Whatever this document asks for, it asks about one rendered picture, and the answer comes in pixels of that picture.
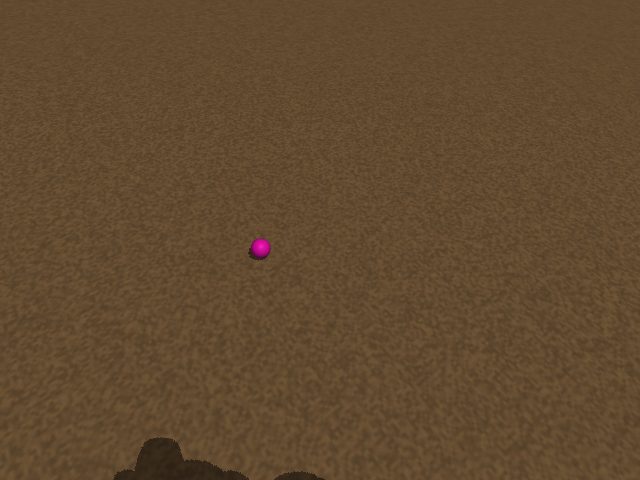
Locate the ball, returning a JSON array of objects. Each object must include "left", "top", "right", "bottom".
[{"left": 251, "top": 238, "right": 271, "bottom": 258}]

